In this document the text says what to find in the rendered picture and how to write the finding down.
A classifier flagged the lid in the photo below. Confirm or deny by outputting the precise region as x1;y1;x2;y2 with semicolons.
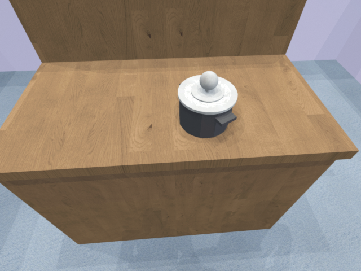
178;75;238;115

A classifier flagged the pot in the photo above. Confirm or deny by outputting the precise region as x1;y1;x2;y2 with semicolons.
179;84;237;138

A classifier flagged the knob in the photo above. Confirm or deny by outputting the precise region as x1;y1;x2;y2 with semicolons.
200;71;218;90

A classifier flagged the table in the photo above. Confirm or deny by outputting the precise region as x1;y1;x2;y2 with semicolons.
0;0;359;244

